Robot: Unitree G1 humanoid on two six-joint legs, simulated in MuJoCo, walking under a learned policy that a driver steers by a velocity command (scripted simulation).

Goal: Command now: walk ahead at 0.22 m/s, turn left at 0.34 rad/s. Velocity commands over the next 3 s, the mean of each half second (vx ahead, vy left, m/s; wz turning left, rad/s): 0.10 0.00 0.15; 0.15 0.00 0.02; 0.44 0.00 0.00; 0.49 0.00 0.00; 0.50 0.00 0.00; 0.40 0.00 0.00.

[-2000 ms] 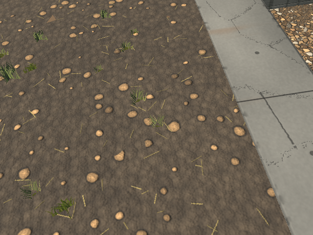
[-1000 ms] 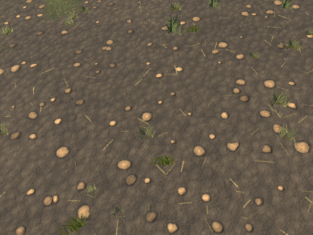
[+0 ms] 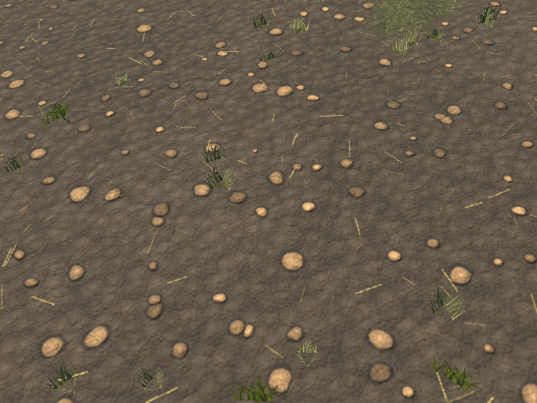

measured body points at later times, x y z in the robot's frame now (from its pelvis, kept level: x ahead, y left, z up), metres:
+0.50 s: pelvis +0.10 +0.02 +0.00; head +0.12 +0.03 +0.45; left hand +0.14 +0.27 -0.15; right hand +0.24 -0.21 -0.13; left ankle +0.15 +0.10 -0.74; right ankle +0.09 -0.12 -0.72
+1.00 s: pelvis +0.18 +0.02 -0.01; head +0.18 +0.04 +0.44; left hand +0.13 +0.28 -0.16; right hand +0.24 -0.24 -0.14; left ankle +0.19 +0.11 -0.74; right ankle +0.11 -0.11 -0.74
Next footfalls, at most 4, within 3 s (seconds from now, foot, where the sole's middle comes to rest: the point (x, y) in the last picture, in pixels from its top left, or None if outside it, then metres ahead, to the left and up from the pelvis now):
0.28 left None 0.19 0.10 -0.78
0.58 right None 0.15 -0.11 -0.78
1.46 right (310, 371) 0.57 -0.04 -0.78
2.02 left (240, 273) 0.87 0.14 -0.78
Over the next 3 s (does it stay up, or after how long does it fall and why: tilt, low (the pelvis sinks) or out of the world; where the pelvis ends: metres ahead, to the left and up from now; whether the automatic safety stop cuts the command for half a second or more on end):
stays up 1.22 0.05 0.00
